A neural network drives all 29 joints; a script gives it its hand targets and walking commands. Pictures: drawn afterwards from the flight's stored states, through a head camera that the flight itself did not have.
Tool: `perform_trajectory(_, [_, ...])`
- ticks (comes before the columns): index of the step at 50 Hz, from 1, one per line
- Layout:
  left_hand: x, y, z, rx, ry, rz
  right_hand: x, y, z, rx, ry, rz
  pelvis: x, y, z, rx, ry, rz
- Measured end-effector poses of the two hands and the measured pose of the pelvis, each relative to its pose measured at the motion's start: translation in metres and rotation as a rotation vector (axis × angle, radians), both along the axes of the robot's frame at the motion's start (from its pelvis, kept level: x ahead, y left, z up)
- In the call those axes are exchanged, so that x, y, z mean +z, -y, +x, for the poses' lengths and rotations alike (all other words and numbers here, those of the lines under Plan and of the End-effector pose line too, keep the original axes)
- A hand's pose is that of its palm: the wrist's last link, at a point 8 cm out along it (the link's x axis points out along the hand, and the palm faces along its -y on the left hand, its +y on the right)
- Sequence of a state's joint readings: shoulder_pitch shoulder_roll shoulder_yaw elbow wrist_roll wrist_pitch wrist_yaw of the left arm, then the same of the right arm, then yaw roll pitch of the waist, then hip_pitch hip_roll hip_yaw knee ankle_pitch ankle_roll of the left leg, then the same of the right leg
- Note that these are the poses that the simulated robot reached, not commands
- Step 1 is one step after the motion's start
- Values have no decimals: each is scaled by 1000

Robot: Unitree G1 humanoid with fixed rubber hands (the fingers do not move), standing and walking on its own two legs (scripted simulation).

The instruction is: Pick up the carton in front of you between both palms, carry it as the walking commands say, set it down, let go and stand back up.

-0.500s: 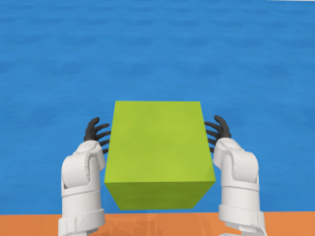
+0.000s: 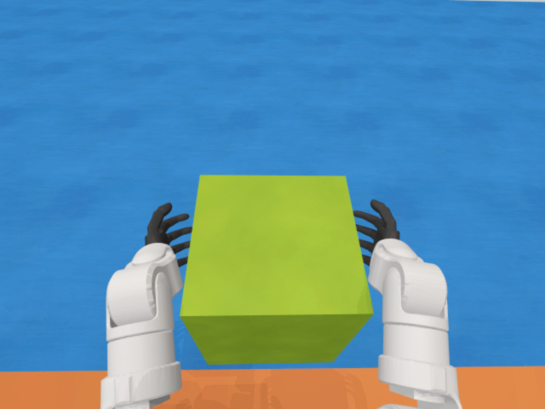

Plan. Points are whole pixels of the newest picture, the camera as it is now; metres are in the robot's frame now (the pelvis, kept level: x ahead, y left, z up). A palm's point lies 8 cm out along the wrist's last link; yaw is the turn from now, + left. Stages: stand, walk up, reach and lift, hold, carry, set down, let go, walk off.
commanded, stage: carry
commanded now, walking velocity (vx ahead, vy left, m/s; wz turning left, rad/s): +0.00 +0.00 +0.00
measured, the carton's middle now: (272, 276) +0.33 +0.00 +0.03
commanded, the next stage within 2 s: none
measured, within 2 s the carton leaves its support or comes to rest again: neither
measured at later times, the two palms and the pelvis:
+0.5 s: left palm (176, 236) +0.35 +0.14 +0.11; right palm (389, 238) +0.34 -0.17 +0.11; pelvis +0.03 -0.01 +0.00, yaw +0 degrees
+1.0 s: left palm (219, 152) +0.55 +0.09 +0.11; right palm (380, 152) +0.56 -0.22 +0.10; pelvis +0.23 -0.06 +0.01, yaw -2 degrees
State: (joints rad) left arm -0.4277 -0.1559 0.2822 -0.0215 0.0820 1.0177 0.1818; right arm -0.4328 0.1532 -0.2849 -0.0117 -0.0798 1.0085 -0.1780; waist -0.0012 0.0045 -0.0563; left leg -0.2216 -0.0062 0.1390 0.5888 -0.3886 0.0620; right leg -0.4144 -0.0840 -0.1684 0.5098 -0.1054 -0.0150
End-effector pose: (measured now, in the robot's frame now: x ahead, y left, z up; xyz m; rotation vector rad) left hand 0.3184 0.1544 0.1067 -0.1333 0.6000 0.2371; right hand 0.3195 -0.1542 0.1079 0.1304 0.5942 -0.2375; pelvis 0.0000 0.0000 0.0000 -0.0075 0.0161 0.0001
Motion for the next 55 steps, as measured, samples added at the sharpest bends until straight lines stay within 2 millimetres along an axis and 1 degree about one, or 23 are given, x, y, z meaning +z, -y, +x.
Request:
perform_trajectory(17, [0,0,0,0,0,-1,0,0,-1,-2,-1,2,0,0,1,0,0,1])
perform_trajectory(21, [0,4,8,-3,-6,6,-1,4,5,-11,-6,17,1,3,14,2,-8,0])
perform_trajectory(24, [1,12,25,-5,-14,14,-2,12,18,-13,-14,26,3,9,29,3,-23,5])
perform_trajectory(28, [2,28,59,-10,-4,33,-2,29,46,-14,-3,26,2,22,54,2,-45,8])
perform_trajectory(31, [-2,42,87,-8,17,43,-8,43,75,-12,18,20,-7,36,78,4,-46,3])
perform_trajectory(33, [-9,49,100,1,16,40,-14,51,94,2,18,7,-12,45,91,8,-43,0])
perform_trajectory(36, [-21,56,109,14,-36,22,-24,56,115,13,-32,14,-6,55,110,2,-49,15])
perform_trajectory(38, [-25,58,117,19,-59,5,-28,57,128,13,-56,39,0,59,123,-3,-55,22])
perform_trajectory(40, [-24,60,129,21,-57,-8,-28,58,143,10,-57,47,4,62,137,-8,-60,26])
perform_trajectory(42, [-19,61,146,18,-36,-12,-24,59,159,6,-39,41,7,64,152,-12,-64,28])
perform_trajectory(46, [-3,62,187,5,19,1,-12,62,198,-6,15,20,12,63,188,-21,-74,28])
perform_trajectory(49, [5,62,221,-6,43,15,-4,63,230,-17,40,5,12,58,221,-30,-78,23])
perform_trajectory(52, [5,58,258,-15,48,18,-3,60,264,-24,45,-11,8,52,259,-35,-79,13])
perform_trajectory(55, [-5,51,299,-24,44,9,-8,53,302,-28,41,-27,-3,44,301,-43,-76,6])
